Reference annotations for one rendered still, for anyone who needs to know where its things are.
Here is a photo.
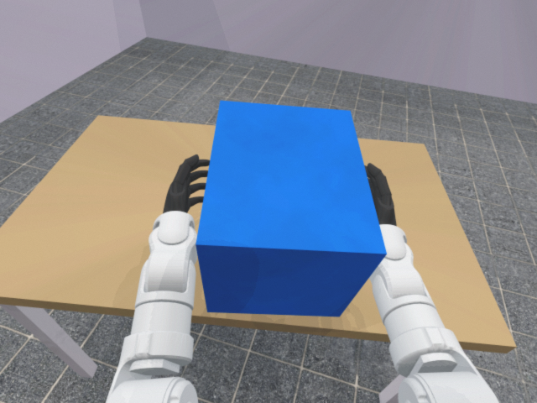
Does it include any left robot forearm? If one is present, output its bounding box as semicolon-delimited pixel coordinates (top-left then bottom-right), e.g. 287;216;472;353
106;211;197;403

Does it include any robot left hand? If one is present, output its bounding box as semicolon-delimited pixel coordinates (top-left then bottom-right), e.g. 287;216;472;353
163;154;210;213

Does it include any table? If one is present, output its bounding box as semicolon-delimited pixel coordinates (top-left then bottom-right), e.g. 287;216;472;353
0;115;517;403

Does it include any left robot upper arm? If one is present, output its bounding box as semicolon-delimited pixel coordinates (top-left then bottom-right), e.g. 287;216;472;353
107;377;198;403

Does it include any right robot forearm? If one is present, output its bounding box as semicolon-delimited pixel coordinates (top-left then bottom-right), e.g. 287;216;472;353
369;224;499;403

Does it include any right robot upper arm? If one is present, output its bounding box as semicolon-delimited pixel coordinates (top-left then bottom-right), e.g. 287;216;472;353
399;371;497;403

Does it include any carton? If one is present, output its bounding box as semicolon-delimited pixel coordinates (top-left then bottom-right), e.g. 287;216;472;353
196;101;387;317

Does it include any robot right hand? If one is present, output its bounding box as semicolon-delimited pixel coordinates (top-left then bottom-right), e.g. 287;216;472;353
364;163;397;226

